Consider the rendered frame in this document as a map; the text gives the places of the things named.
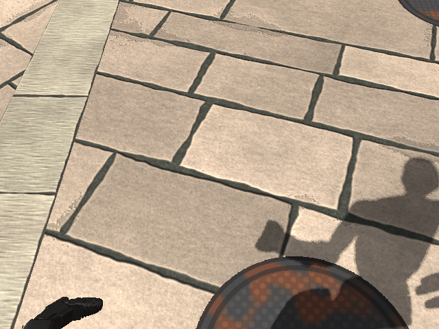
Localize left robot hand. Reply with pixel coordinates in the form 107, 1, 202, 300
22, 297, 103, 329

